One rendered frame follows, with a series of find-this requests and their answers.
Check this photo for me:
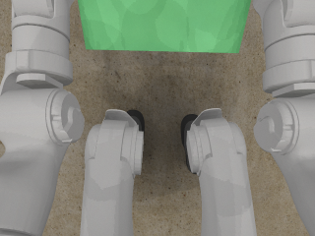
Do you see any right robot forearm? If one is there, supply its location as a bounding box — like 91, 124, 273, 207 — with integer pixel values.
252, 0, 315, 98

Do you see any left robot forearm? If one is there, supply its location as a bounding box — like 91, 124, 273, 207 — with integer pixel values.
0, 0, 75, 96

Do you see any carton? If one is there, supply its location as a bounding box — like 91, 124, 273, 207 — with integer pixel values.
78, 0, 251, 53

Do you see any robot right thigh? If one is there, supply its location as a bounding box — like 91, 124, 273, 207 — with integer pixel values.
186, 117, 257, 236

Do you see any robot left upper arm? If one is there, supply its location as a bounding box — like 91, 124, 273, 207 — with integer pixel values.
0, 88, 85, 236

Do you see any robot right shin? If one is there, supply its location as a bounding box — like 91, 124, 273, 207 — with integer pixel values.
190, 108, 247, 159

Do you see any robot right upper arm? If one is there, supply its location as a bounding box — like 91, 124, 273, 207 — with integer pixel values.
253, 97, 315, 236

